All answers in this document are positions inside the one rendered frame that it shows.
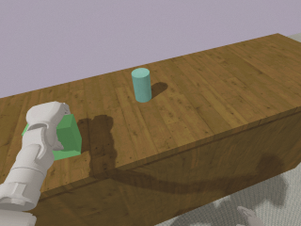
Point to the sponge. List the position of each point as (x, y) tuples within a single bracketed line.
[(69, 135)]

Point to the right robot hand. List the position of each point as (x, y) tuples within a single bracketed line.
[(249, 216)]

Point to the left robot upper arm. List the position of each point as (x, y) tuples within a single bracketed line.
[(16, 218)]

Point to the left robot hand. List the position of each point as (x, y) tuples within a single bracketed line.
[(52, 112)]

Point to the left robot forearm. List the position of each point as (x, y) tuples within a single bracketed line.
[(21, 190)]

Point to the table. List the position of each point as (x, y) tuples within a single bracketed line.
[(218, 121)]

